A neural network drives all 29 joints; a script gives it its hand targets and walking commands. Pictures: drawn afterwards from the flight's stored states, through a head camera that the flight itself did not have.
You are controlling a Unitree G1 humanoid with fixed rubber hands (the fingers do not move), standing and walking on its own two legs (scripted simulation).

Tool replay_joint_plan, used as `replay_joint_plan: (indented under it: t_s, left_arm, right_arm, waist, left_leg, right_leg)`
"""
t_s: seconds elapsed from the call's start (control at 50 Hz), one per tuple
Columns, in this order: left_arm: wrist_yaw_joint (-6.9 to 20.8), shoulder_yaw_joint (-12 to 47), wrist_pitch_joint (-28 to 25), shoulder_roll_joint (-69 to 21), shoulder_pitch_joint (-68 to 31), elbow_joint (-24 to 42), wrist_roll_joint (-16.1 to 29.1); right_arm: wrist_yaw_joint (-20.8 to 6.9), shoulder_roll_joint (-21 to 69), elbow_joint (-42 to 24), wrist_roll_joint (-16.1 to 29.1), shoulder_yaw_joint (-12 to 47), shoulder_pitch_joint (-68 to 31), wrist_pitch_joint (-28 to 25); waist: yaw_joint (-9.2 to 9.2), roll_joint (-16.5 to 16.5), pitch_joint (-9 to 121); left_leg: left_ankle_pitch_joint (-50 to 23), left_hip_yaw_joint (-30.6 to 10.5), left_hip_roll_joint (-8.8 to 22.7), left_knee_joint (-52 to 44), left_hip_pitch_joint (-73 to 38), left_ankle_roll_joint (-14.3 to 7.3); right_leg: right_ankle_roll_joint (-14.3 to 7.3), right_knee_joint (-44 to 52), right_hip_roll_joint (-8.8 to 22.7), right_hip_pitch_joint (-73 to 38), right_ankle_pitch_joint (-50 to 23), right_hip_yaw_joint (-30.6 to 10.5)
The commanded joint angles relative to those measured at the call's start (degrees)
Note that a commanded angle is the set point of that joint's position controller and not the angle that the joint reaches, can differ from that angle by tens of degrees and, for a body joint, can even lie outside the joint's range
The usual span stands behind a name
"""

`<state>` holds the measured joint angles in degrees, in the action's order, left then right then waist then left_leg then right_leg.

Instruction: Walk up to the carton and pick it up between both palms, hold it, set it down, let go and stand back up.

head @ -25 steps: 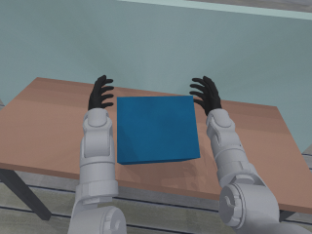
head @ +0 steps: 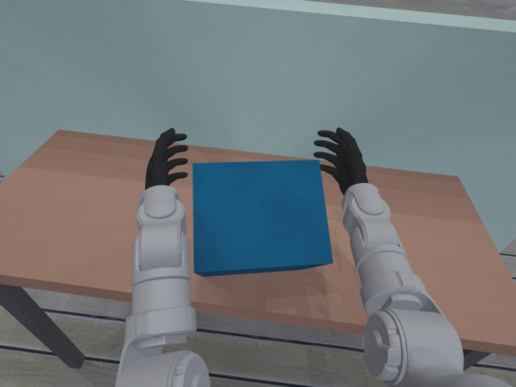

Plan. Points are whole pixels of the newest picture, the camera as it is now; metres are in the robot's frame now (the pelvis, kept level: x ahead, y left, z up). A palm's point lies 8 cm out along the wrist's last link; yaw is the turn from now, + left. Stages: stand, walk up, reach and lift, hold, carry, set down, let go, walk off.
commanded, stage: set down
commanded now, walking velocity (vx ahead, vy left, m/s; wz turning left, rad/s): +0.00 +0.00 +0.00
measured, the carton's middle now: (255, 224) +0.39 -0.01 +0.04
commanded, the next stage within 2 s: none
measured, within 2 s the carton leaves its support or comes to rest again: rests again in 0.92 s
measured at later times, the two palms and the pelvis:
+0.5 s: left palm (160, 185) +0.36 +0.13 +0.16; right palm (350, 179) +0.38 -0.16 +0.15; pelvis +0.00 +0.00 +0.00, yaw +0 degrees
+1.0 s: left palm (172, 218) +0.37 +0.13 +0.08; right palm (348, 217) +0.38 -0.18 +0.06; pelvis -0.01 +0.00 +0.00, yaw -3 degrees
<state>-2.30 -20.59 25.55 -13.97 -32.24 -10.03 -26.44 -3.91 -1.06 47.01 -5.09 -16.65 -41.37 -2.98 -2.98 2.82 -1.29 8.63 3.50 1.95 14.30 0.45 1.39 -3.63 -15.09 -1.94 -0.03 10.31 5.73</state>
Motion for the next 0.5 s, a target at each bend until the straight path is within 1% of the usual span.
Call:
replay_joint_plan:
  t_s: [0.0,0.04,0.08,0.1,0.14,0.16,0.24,0.28,0.3,0.34,0.36,0.38,0.44,0.48]
  left_arm:
    - [5.7,13.7,2.6,-17.8,-8.3,-8.4,2.9]
    - [5.7,14.0,2.5,-18.3,-7.6,-8.3,2.9]
    - [5.7,14.0,2.5,-18.3,-7.5,-8.2,3.0]
    - [5.7,14.1,2.6,-18.3,-7.3,-7.8,3.1]
    - [5.5,13.8,2.4,-17.9,-7.2,-8.0,3.1]
    - [5.6,14.0,2.3,-18.2,-7.1,-8.1,3.1]
    - [5.7,14.0,2.2,-18.4,-6.7,-8.3,3.2]
    - [5.7,13.6,2.2,-17.8,-6.4,-8.3,2.9]
    - [5.7,13.8,2.2,-18.2,-5.9,-8.3,3.0]
    - [5.6,13.8,2.2,-17.8,-5.7,-8.0,3.0]
    - [5.6,13.8,2.1,-17.6,-5.6,-8.2,3.0]
    - [5.8,13.7,2.0,-17.9,-5.5,-8.4,3.0]
    - [5.7,13.6,1.8,-17.6,-5.4,-7.9,3.2]
    - [5.7,13.2,1.8,-17.3,-4.7,-8.3,3.1]
  right_arm:
    - [-4.8,14.0,3.0,-1.7,10.9,-9.9,2.6]
    - [-4.9,13.9,2.4,-1.5,11.3,-9.8,2.6]
    - [-5.1,13.7,2.7,-1.5,11.2,-9.5,2.7]
    - [-5.1,13.0,3.2,-1.5,10.8,-9.1,2.9]
    - [-5.1,13.2,2.6,-1.3,11.2,-9.1,2.7]
    - [-5.2,13.1,2.6,-1.2,11.2,-9.1,2.7]
    - [-5.4,13.5,2.6,-1.2,11.4,-8.5,2.9]
    - [-5.3,13.0,2.6,-1.2,11.4,-8.1,3.0]
    - [-5.4,12.8,2.7,-1.2,11.3,-7.8,3.1]
    - [-5.4,12.3,2.9,-1.1,11.3,-7.5,3.2]
    - [-5.3,11.9,2.9,-1.2,11.3,-7.1,3.2]
    - [-5.4,12.6,2.4,-1.0,11.6,-7.3,3.2]
    - [-5.4,11.8,2.7,-1.0,11.3,-6.8,3.4]
    - [-5.4,11.4,2.6,-0.9,11.4,-6.6,3.5]
  waist:
    - [-2.0,-0.8,3.1]
    - [-2.02,-1.0,3.4]
    - [-1.99,-1.0,3.0]
    - [-2.25,-0.9,3.1]
    - [-1.55,-0.7,3.2]
    - [-2.05,-0.8,3.2]
    - [-1.91,-0.4,2.8]
    - [-1.49,-0.6,2.3]
    - [-1.91,-1.0,2.4]
    - [-1.73,-1.0,2.4]
    - [-2.05,-0.9,2.3]
    - [-1.55,-0.7,2.4]
    - [-1.85,-0.8,2.3]
    - [-1.48,-0.8,1.8]
  left_leg:
    - [-8.3,-0.7,-0.4,0.6,-9.1,-2.9]
    - [-8.7,-0.8,-0.4,0.8,-9.5,-2.7]
    - [-8.1,-0.9,-0.3,0.6,-9.5,-2.8]
    - [-8.3,-0.9,-0.1,0.6,-9.8,-2.8]
    - [-8.6,-0.8,-0.1,0.6,-9.5,-3.0]
    - [-8.7,-1.0,-0.1,0.8,-9.5,-2.9]
    - [-8.3,-0.9,0.0,0.6,-9.2,-3.0]
    - [-7.9,-0.7,-0.2,0.3,-8.6,-3.2]
    - [-8.1,-0.9,-0.1,0.4,-9.1,-3.0]
    - [-8.4,-0.9,0.0,0.5,-9.1,-3.0]
    - [-8.0,-0.9,0.0,0.4,-9.2,-3.0]
    - [-8.1,-0.8,-0.1,0.4,-9.0,-3.2]
    - [-8.1,-0.8,0.0,0.2,-8.7,-3.2]
    - [-8.1,-0.8,-0.1,0.2,-8.6,-3.2]
  right_leg:
    - [5.2,2.1,-0.1,8.7,-14.8,0.7]
    - [5.1,2.1,-0.1,8.6,-15.0,0.6]
    - [5.0,2.4,-0.1,9.1,-13.8,0.6]
    - [4.9,2.6,-0.2,9.4,-13.2,0.7]
    - [4.8,2.5,-0.2,9.3,-13.7,0.4]
    - [4.8,2.5,-0.2,9.5,-13.9,0.4]
    - [4.9,2.6,0.0,9.1,-14.0,0.2]
    - [4.9,2.7,0.1,8.8,-13.7,0.0]
    - [4.8,2.7,0.0,8.9,-13.8,0.1]
    - [4.8,2.7,-0.1,9.0,-13.6,0.1]
    - [4.7,2.9,0.0,9.1,-13.4,0.0]
    - [4.8,2.8,0.0,9.0,-13.7,-0.2]
    - [4.7,2.9,0.0,8.9,-13.4,-0.3]
    - [4.6,2.9,0.1,8.9,-13.4,-0.5]
